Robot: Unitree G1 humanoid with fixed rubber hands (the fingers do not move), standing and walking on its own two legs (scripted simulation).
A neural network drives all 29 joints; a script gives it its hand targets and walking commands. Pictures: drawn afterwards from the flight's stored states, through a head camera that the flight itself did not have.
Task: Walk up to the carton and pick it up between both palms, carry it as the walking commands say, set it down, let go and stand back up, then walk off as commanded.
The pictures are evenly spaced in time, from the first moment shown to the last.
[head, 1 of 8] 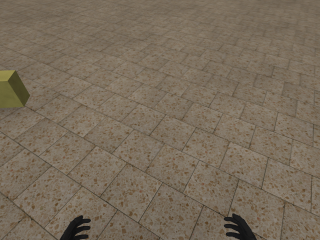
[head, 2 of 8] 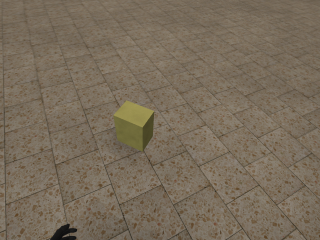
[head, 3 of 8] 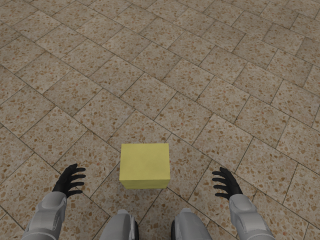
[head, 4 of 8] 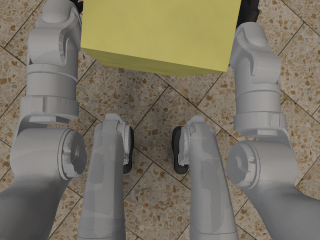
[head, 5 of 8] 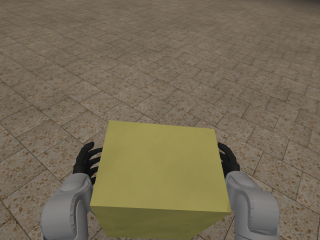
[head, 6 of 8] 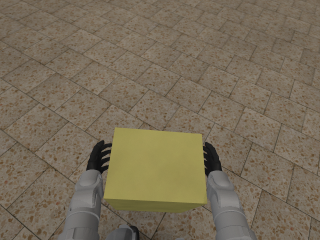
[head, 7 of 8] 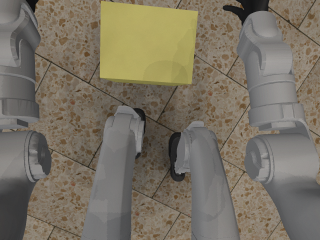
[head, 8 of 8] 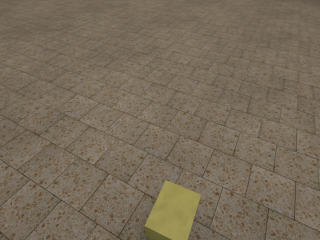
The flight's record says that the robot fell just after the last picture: no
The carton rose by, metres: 0.67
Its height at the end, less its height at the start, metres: -0.06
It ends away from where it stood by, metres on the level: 0.24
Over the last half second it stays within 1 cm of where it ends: no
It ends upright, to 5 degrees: no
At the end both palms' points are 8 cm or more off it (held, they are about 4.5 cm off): yes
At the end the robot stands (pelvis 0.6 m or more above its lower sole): yes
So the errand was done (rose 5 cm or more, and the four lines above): no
